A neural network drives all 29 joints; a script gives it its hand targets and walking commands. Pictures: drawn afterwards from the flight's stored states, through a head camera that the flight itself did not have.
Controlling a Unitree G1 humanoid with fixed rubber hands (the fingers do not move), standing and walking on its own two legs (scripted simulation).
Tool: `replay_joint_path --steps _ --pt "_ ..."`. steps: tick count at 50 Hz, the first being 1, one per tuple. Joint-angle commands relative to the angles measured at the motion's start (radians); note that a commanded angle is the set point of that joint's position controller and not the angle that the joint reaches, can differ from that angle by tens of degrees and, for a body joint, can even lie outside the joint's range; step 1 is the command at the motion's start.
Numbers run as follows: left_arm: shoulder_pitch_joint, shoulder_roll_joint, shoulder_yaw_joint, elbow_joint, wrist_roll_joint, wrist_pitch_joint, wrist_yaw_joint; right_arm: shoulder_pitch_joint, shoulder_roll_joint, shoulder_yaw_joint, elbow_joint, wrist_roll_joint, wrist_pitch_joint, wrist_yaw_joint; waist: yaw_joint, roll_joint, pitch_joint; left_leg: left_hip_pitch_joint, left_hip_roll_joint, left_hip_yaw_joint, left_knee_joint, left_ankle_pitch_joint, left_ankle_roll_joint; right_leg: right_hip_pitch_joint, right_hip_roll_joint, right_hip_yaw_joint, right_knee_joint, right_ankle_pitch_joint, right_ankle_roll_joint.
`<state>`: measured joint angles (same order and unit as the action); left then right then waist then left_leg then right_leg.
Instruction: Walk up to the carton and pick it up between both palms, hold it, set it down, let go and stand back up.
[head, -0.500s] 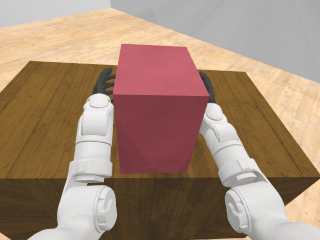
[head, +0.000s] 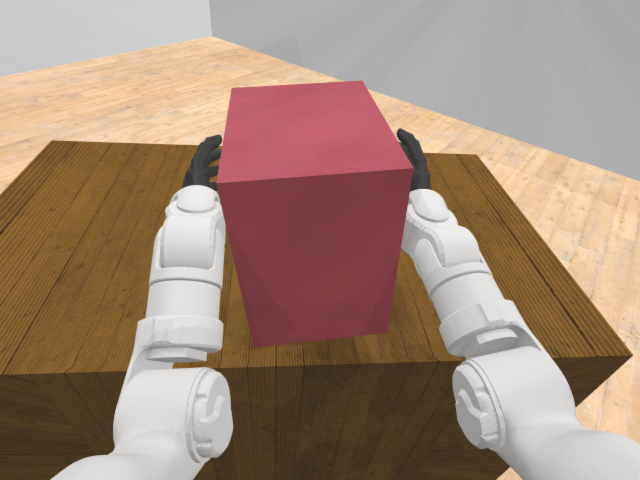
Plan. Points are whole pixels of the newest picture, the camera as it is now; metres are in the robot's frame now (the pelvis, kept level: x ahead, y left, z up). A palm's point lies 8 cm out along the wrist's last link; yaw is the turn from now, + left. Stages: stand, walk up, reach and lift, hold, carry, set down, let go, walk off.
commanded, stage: reach and lift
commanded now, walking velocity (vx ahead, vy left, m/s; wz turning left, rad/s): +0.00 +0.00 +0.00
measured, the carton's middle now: (309, 210) +0.39 +0.00 +0.18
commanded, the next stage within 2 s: hold in 0.12 s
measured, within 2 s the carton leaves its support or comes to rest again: neither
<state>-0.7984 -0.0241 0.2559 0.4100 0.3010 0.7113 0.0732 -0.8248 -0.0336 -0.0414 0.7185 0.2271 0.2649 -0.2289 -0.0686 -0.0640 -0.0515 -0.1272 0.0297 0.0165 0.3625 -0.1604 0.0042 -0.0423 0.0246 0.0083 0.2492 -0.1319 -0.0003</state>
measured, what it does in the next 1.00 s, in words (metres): stands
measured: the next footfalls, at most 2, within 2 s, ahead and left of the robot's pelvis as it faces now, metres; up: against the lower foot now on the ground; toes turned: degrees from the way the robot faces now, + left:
none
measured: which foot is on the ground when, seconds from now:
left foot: down 0.00-1.00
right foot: down 0.00-1.00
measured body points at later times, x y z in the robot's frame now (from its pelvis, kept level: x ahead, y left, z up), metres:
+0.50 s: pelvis +0.00 +0.00 +0.00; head -0.06 +0.04 +0.44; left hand +0.40 +0.14 +0.22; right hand +0.40 -0.12 +0.23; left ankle +0.03 +0.11 -0.75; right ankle +0.01 -0.12 -0.75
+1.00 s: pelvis +0.00 +0.00 +0.00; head -0.06 +0.04 +0.44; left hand +0.40 +0.14 +0.23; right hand +0.40 -0.12 +0.25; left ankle +0.03 +0.11 -0.75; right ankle +0.01 -0.12 -0.75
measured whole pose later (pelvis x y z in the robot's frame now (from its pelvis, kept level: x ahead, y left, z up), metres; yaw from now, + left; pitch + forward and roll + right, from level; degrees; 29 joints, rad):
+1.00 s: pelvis +0.00 +0.00 +0.00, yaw +0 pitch -4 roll -1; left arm -0.86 -0.01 0.26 0.39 0.31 0.84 0.07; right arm -0.91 -0.08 -0.01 0.72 0.31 0.40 -0.25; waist -0.07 -0.06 -0.10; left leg -0.13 0.03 0.02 0.37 -0.17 0.00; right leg -0.04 0.02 0.01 0.25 -0.14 0.00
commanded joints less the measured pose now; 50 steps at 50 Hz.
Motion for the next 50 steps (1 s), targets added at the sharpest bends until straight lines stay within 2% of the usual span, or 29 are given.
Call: replay_joint_path --steps 1,8,17,22,32,38,44,50 --pt "-0.804 -0.667 -0.423 -0.227 -0.173 -0.083 -0.129 -0.958 0.646 0.354 -0.326 0.097 0.001 0.102 -0.027 0.111 -0.431 0.289 -0.068 -0.020 -0.003 0.235 -0.018 0.058 0.038 -0.073 0.007 0.133 0.069" --pt "-0.805 -0.648 -0.393 -0.216 -0.157 -0.059 -0.142 -0.954 0.631 0.335 -0.294 0.108 0.035 0.094 -0.034 0.106 -0.387 0.270 -0.070 -0.017 -0.017 0.197 -0.018 0.063 0.034 -0.068 0.003 0.109 0.070" --pt "-0.838 -0.663 -0.435 -0.284 -0.192 -0.048 -0.137 -0.973 0.650 0.372 -0.371 0.157 0.063 0.079 -0.041 0.121 -0.456 0.285 -0.075 -0.024 0.006 0.259 -0.027 0.083 0.041 -0.061 0.016 0.179 0.073" --pt "-0.852 -0.674 -0.462 -0.311 -0.211 -0.035 -0.131 -0.985 0.655 0.378 -0.413 0.181 0.083 0.070 -0.049 0.132 -0.466 0.287 -0.074 -0.028 0.013 0.264 -0.034 0.073 0.046 -0.059 0.017 0.175 0.072" --pt "-0.886 -0.661 -0.411 -0.250 -0.187 0.003 -0.144 -1.005 0.633 0.312 -0.330 0.175 0.133 0.076 -0.048 0.129 -0.362 0.214 -0.067 -0.022 -0.033 0.097 -0.024 0.027 0.039 -0.054 0.001 0.028 0.065" --pt "-0.905 -0.655 -0.387 -0.222 -0.182 0.007 -0.146 -1.004 0.625 0.288 -0.276 0.173 0.146 0.088 -0.044 0.133 -0.359 0.191 -0.064 -0.024 -0.045 0.065 -0.023 0.015 0.037 -0.052 -0.001 -0.002 0.059" --pt "-0.867 -0.650 -0.364 -0.204 -0.166 0.018 -0.156 -0.990 0.608 0.291 -0.272 0.180 0.154 0.086 -0.041 0.128 -0.354 0.199 -0.065 -0.019 -0.045 0.095 -0.024 0.032 0.038 -0.051 -0.001 0.020 0.060" --pt "-0.861 -0.666 -0.405 -0.270 -0.188 0.021 -0.156 -0.995 0.619 0.334 -0.361 0.212 0.156 0.073 -0.047 0.135 -0.418 0.237 -0.069 -0.021 -0.014 0.197 -0.034 0.067 0.046 -0.051 0.013 0.110 0.065"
